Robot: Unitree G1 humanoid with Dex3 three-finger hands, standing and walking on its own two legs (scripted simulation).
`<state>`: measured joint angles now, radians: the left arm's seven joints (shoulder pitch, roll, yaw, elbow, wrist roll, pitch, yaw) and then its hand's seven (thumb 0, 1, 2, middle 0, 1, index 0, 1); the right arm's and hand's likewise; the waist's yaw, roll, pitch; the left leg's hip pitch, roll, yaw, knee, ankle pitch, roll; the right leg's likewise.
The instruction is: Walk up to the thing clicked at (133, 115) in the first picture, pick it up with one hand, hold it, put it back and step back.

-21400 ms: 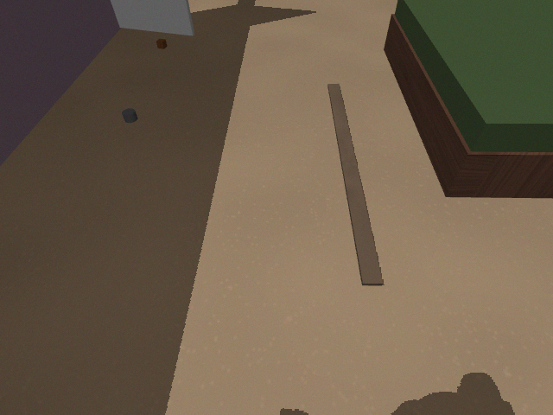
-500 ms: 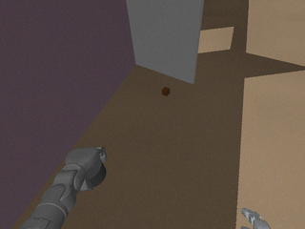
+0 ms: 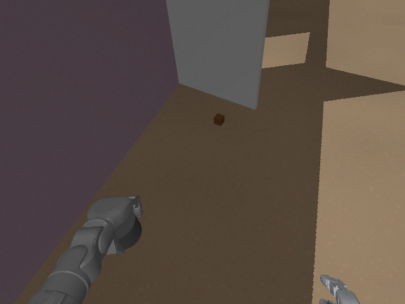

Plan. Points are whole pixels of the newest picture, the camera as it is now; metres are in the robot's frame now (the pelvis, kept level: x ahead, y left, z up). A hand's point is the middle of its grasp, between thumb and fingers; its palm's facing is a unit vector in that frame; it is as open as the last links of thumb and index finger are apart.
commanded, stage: hold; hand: left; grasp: from above
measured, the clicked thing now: (121, 227) +0.31 +0.22 -0.05
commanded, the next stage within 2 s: crouch in 0.08 s
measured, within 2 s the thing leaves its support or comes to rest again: neither
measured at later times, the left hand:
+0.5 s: hand (121, 239) +0.29 +0.22 -0.07, palm faces -0.46 -0.05 -0.89, open 10.6 cm
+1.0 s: hand (143, 251) +0.35 +0.24 -0.30, palm faces -0.41 +0.02 -0.91, open 10.5 cm
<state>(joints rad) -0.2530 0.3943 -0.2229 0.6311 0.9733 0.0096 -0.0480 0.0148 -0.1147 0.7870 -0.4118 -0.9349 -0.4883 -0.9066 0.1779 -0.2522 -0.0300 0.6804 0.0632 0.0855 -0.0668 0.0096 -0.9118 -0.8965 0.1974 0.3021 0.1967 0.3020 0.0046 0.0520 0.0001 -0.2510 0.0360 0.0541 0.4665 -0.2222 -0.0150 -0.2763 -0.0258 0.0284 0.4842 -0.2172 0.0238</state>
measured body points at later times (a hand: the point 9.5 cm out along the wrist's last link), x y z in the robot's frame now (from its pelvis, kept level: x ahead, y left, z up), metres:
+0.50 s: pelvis +0.00 +0.00 +0.00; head +0.03 -0.01 +0.44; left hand +0.31 +0.22 -0.02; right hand +0.15 -0.26 -0.12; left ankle +0.01 +0.13 -0.74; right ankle +0.02 -0.13 -0.74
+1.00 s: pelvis -0.05 +0.01 -0.19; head +0.10 +0.02 +0.24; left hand +0.37 +0.23 -0.25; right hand +0.01 -0.28 -0.32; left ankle +0.01 +0.13 -0.74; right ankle +0.02 -0.13 -0.74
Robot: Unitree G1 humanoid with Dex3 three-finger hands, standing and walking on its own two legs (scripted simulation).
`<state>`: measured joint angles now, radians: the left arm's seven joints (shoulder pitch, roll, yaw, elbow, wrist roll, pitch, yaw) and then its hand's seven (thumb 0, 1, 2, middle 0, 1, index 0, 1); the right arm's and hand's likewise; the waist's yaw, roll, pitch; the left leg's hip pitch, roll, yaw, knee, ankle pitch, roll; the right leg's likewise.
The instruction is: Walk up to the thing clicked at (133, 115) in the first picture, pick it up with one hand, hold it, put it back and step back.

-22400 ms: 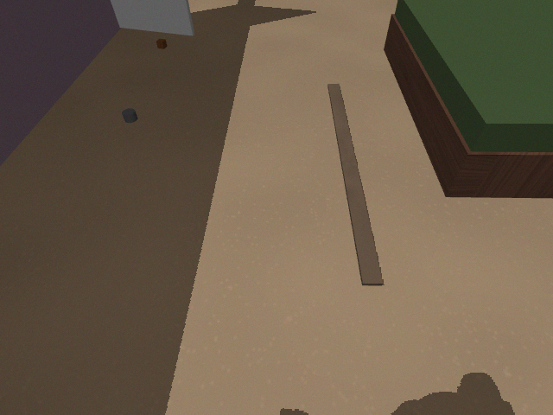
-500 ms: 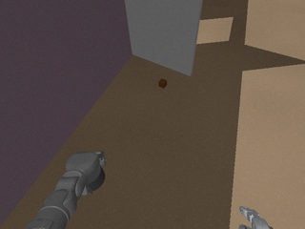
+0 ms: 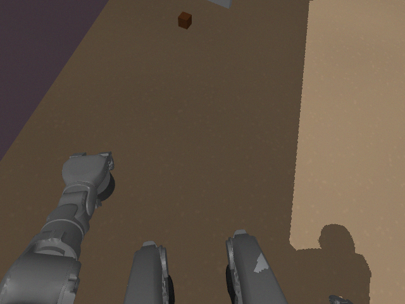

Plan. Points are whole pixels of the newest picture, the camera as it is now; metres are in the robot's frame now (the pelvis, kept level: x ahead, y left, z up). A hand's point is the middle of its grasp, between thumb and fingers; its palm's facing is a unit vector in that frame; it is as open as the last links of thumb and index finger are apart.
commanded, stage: crouch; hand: left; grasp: from above
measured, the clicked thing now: (94, 182) +0.42 +0.23 -0.14
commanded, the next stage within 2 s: lower in 1.24 s
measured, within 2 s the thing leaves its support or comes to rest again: neither
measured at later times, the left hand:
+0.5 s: hand (111, 199) +0.42 +0.24 -0.31, palm faces -0.45 -0.01 -0.89, open 10.4 cm
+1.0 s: hand (117, 200) +0.43 +0.24 -0.38, palm faces -0.47 -0.02 -0.88, open 10.4 cm
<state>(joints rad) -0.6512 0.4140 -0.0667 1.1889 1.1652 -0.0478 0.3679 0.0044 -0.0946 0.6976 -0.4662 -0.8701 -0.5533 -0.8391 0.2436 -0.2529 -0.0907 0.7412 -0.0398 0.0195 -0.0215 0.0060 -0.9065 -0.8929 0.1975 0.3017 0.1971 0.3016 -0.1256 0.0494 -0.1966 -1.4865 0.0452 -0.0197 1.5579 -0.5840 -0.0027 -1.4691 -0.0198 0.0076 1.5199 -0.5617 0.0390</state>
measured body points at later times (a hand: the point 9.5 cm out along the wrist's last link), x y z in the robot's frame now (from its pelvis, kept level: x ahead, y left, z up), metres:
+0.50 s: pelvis -0.02 +0.00 -0.15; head +0.21 +0.03 +0.24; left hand +0.44 +0.24 -0.26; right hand +0.06 -0.28 -0.27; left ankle +0.06 +0.12 -0.55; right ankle +0.07 -0.14 -0.55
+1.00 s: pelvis -0.03 +0.00 -0.22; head +0.21 +0.03 +0.16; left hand +0.45 +0.24 -0.33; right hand +0.01 -0.28 -0.34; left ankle +0.06 +0.12 -0.55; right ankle +0.07 -0.14 -0.55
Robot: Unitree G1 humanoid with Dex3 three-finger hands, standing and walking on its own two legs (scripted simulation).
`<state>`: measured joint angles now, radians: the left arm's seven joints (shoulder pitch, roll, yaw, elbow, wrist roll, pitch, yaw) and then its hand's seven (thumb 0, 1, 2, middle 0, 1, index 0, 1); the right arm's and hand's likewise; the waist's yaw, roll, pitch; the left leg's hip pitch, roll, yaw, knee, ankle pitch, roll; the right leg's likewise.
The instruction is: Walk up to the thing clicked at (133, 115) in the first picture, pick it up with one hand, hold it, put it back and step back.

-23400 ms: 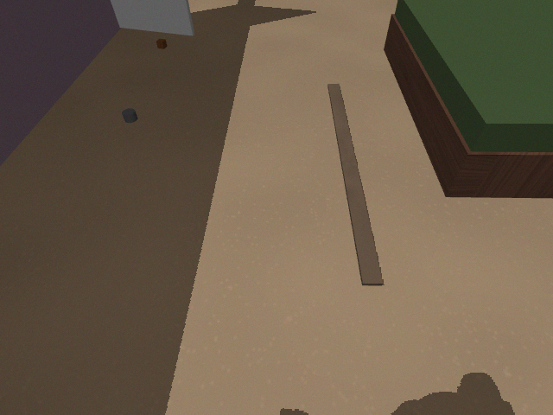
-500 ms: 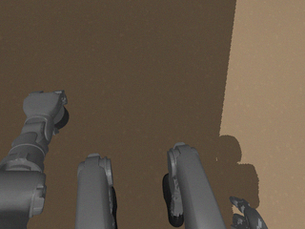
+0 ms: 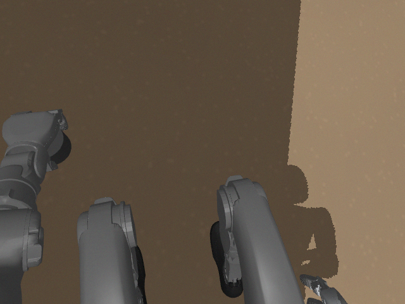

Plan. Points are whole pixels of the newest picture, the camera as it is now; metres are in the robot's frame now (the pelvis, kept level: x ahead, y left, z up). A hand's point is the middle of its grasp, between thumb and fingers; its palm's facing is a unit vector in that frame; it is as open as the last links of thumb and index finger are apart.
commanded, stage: crouch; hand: left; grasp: from above
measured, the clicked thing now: (46, 144) +0.46 +0.28 -0.18
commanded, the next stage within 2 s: lower in 0.24 s
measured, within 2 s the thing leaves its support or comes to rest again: rests again in 1.84 s
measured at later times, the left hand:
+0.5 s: hand (51, 150) +0.45 +0.28 -0.21, palm faces -0.48 -0.05 -0.88, open 10.4 cm
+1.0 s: hand (62, 154) +0.46 +0.27 -0.27, palm faces -0.48 -0.08 -0.87, open 10.4 cm
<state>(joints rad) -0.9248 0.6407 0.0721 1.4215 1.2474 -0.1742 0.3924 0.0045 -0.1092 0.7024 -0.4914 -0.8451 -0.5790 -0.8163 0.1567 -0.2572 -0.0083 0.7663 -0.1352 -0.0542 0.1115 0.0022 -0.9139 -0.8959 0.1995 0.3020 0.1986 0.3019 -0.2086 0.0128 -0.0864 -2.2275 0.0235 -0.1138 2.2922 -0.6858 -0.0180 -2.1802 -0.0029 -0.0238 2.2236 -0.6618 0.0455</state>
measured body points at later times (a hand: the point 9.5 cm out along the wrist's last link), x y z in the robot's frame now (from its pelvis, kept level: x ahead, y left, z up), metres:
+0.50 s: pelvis +0.00 +0.00 -0.03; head +0.24 +0.06 +0.34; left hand +0.47 +0.28 -0.16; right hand +0.05 -0.28 -0.14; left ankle +0.08 +0.13 -0.33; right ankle +0.10 -0.13 -0.33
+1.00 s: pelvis +0.01 +0.00 -0.06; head +0.27 +0.07 +0.30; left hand +0.48 +0.28 -0.22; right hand +0.04 -0.27 -0.15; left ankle +0.08 +0.13 -0.33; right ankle +0.10 -0.13 -0.33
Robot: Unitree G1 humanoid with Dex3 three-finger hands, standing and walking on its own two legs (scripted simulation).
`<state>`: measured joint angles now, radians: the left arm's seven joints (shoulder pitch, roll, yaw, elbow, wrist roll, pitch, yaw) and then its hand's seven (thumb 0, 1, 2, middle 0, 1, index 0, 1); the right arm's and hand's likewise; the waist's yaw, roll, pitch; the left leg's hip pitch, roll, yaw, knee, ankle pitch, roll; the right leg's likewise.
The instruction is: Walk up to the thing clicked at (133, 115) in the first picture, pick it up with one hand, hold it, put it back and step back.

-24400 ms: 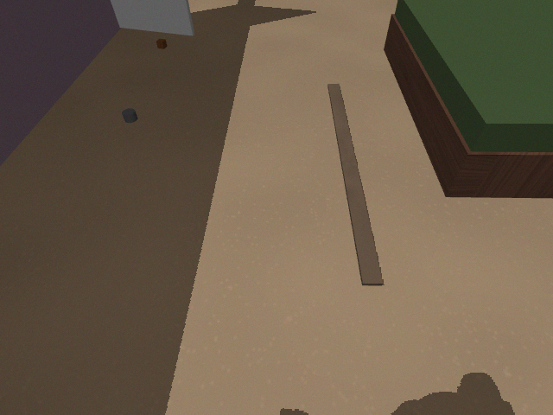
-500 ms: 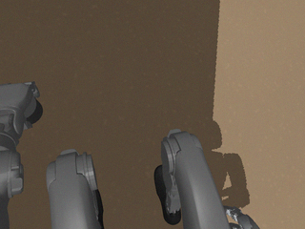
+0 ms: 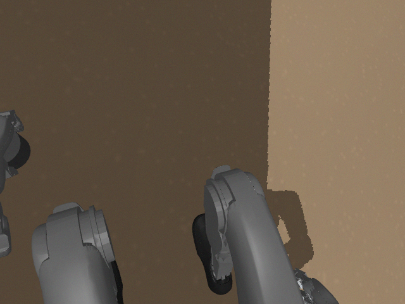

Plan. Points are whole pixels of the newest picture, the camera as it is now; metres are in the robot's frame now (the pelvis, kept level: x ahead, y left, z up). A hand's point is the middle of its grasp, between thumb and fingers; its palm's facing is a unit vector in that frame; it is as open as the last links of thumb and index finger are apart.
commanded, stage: rest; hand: left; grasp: from above
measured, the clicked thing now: (1, 148) +0.44 +0.31 -0.23
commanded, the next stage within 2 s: open in 1.16 s
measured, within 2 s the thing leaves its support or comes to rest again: rests again in 0.84 s
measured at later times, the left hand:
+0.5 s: hand (8, 154) +0.43 +0.30 -0.24, palm faces -0.46 -0.13 -0.88, open 10.4 cm
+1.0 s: hand (11, 155) +0.43 +0.30 -0.25, palm faces -0.46 -0.13 -0.88, open 10.4 cm
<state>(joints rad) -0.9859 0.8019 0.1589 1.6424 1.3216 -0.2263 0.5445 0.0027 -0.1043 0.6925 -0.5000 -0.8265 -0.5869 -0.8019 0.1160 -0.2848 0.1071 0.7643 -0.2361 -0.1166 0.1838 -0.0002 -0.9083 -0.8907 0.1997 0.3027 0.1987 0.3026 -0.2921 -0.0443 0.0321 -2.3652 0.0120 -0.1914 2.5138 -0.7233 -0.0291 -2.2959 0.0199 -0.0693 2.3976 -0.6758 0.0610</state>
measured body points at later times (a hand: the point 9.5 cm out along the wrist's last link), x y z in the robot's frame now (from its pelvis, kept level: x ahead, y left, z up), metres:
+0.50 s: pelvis +0.00 +0.00 -0.01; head +0.27 +0.09 +0.34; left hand +0.45 +0.31 -0.19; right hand +0.04 -0.27 -0.09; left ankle +0.06 +0.13 -0.27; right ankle +0.10 -0.13 -0.27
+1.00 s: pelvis +0.00 +0.01 -0.01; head +0.27 +0.11 +0.33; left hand +0.45 +0.30 -0.20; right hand +0.04 -0.26 -0.08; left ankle +0.06 +0.13 -0.27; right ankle +0.10 -0.13 -0.27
